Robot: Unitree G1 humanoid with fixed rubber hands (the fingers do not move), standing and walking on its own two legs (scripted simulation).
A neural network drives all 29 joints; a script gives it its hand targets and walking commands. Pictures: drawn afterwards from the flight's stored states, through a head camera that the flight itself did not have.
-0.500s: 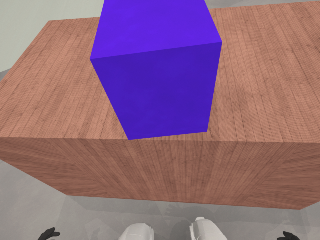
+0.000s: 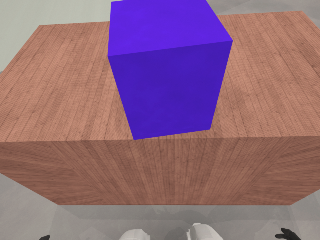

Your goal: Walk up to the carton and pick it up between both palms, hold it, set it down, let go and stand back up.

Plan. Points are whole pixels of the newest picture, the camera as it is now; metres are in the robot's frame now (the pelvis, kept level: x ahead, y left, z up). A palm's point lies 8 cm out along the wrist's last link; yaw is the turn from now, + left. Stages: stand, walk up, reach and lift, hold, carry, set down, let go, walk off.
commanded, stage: walk up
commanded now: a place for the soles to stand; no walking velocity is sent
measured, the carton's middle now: (164, 70) +0.51 -0.01 +0.14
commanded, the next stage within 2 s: none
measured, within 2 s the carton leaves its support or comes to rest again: neither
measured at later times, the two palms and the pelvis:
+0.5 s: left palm out of the picture +0.09 +0.35 -0.08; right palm out of the picture +0.07 -0.30 -0.09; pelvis +0.00 +0.02 +0.00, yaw -2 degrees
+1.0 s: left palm out of the picture +0.11 +0.33 -0.08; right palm out of the picture +0.07 -0.32 -0.10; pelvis +0.01 +0.00 +0.00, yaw -3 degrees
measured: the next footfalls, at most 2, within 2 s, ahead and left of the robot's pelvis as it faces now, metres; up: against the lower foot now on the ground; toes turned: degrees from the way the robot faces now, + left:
left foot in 1.60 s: +0.10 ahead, +0.13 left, +0.00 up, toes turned -2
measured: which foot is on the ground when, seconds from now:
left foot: down 0.00-1.00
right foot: down 0.00-1.00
